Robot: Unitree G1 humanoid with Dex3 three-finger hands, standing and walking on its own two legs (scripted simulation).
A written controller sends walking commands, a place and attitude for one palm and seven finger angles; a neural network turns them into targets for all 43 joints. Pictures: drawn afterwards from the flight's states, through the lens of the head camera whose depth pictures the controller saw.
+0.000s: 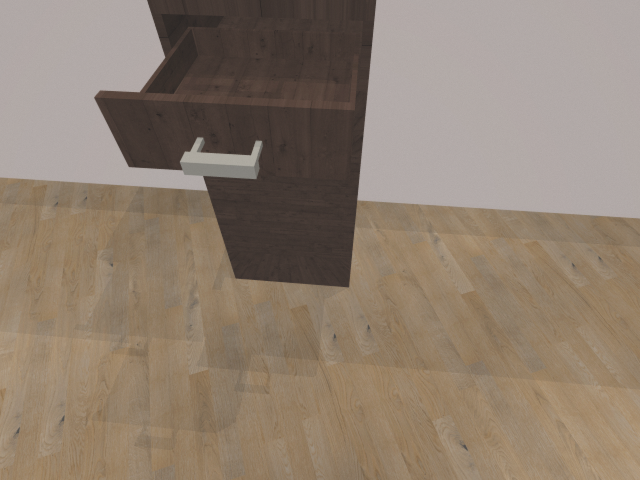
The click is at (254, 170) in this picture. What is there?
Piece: drawer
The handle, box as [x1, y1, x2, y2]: [180, 137, 262, 178]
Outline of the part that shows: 180,160 184,174 256,178 259,168 257,160 262,144 261,141 256,141 252,153 250,155 202,153 200,150 204,141 203,138 197,137 191,150 189,152 185,152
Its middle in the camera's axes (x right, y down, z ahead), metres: -0.15 -0.13 +0.59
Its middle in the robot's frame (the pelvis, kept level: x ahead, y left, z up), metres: +0.54 +0.18 +0.10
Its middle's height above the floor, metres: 0.88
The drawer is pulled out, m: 0.30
